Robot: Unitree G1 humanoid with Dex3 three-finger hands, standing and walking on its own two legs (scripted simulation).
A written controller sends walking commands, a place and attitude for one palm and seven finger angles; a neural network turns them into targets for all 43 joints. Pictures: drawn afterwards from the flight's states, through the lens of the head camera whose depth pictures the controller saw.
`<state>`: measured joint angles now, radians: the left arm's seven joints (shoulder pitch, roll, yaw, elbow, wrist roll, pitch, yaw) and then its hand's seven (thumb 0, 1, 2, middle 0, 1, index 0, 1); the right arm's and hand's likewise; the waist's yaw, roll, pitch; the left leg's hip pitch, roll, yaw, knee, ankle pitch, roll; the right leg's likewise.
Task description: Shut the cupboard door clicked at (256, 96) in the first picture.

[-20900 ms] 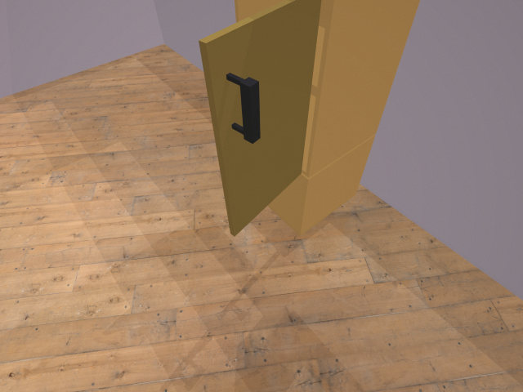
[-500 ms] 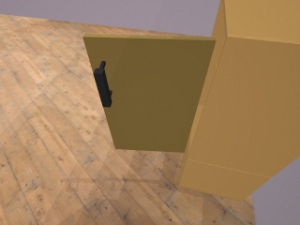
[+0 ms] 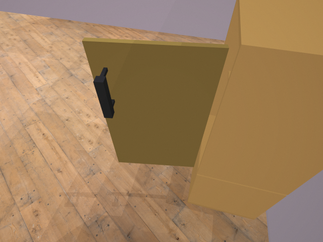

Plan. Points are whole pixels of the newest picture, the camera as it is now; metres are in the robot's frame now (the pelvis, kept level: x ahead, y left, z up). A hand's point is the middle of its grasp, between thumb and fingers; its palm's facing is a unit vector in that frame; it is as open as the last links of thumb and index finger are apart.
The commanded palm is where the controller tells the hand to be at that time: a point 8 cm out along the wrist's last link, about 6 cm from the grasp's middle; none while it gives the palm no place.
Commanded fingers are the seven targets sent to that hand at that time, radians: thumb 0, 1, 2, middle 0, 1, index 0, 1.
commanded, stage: come to a stop and stand still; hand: left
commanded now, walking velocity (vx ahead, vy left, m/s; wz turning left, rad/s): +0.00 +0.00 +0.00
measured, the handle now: (107, 93) +0.47 +0.19 +0.11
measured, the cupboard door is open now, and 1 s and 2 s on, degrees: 100 100 100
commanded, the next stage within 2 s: look again from close up in 0.18 s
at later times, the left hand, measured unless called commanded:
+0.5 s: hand out of the picture +0.01 +0.17 -0.17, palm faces +0.01 -0.98 -0.20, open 7.3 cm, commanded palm none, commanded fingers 0.00 0.90 0.90 -0.20 -0.30 -0.20 -0.30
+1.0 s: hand (93, 228) +0.16 +0.18 -0.05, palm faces +0.23 -0.97 -0.12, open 7.2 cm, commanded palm +0.11 +0.22 -0.06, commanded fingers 0.00 0.90 0.90 -0.35 -0.46 -0.35 -0.46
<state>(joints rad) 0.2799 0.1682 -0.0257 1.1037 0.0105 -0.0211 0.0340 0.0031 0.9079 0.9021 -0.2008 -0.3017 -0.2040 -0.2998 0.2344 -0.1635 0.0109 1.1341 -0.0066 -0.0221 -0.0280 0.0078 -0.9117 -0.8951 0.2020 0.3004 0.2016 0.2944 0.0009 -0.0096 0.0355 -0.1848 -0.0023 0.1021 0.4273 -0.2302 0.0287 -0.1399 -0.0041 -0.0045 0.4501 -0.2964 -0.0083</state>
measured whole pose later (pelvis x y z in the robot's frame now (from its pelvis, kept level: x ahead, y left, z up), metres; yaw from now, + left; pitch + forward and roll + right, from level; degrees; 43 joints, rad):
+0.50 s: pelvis +0.01 -0.01 +0.00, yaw +0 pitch -1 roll +1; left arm 0.28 0.17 -0.02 1.11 0.01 -0.02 0.03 0.00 0.91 0.90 -0.20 -0.30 -0.20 -0.30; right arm 0.23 -0.16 0.01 1.15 -0.01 -0.02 -0.03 0.01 -0.91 -0.90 0.20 0.30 0.20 0.29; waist 0.00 -0.02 0.03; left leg -0.16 0.00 0.09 0.41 -0.23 0.02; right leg -0.11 0.00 -0.01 0.43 -0.30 -0.02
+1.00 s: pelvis +0.00 -0.01 -0.01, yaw +4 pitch +2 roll +1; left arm 0.44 0.17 0.03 0.21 -0.15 -0.13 0.05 0.02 0.91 0.90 -0.22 -0.33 -0.23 -0.33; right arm 0.33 -0.22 0.00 0.86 0.02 -0.28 -0.06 0.01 -0.91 -0.89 0.20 0.30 0.20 0.29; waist -0.04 0.01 -0.03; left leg -0.34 -0.02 0.05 0.59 -0.28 0.02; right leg -0.27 -0.03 -0.06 0.62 -0.39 -0.02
